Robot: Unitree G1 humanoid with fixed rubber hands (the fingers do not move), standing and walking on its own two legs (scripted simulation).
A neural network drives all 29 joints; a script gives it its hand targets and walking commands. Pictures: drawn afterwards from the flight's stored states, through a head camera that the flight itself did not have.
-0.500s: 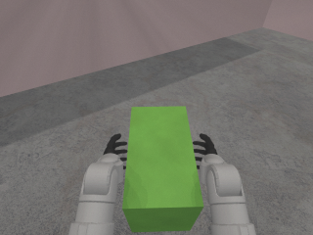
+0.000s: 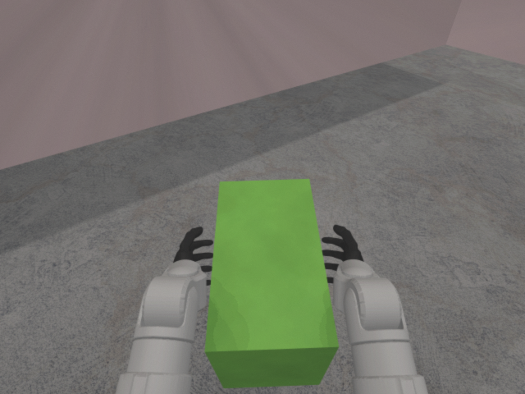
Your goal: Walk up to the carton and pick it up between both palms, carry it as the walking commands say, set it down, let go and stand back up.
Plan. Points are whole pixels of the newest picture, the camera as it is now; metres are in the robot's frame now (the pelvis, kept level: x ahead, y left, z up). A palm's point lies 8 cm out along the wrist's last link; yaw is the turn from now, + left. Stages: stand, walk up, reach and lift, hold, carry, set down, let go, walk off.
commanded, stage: carry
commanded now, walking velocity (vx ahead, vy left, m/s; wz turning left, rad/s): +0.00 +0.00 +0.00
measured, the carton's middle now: (267, 280) +0.34 +0.00 -0.01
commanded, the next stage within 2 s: none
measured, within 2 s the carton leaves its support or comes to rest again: neither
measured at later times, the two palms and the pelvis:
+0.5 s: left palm (184, 274) +0.29 +0.13 +0.08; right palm (349, 275) +0.29 -0.12 +0.08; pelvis +0.00 +0.00 +0.00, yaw +0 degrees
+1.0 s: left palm (181, 239) +0.38 +0.15 +0.06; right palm (325, 239) +0.38 -0.09 +0.07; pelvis +0.08 +0.02 +0.00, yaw +1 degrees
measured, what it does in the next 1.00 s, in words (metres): shifts its weight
